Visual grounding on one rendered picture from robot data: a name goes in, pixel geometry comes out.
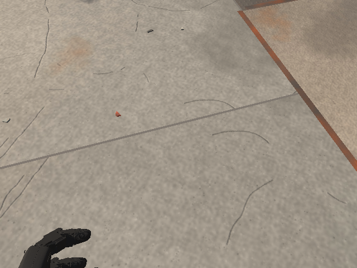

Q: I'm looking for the left robot hand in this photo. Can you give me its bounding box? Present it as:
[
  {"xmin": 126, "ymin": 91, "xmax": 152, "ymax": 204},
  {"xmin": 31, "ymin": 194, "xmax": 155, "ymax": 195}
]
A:
[{"xmin": 18, "ymin": 228, "xmax": 98, "ymax": 268}]

